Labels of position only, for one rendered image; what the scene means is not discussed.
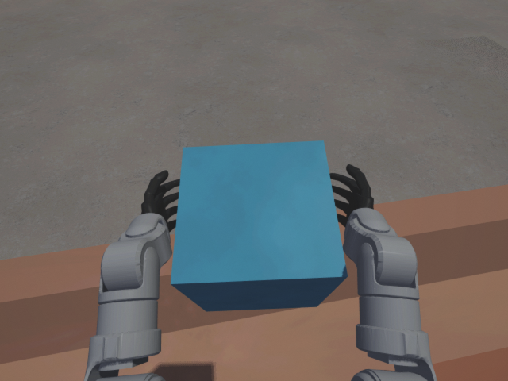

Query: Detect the carton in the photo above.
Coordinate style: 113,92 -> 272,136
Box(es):
171,140 -> 348,311

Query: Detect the right robot hand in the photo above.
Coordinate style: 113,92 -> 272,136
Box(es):
330,164 -> 374,227

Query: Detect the robot right forearm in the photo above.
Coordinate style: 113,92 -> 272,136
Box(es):
343,208 -> 437,381

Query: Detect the robot left forearm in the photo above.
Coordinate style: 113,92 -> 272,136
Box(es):
84,213 -> 172,381

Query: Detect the left robot hand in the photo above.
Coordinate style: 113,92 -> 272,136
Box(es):
141,170 -> 180,232

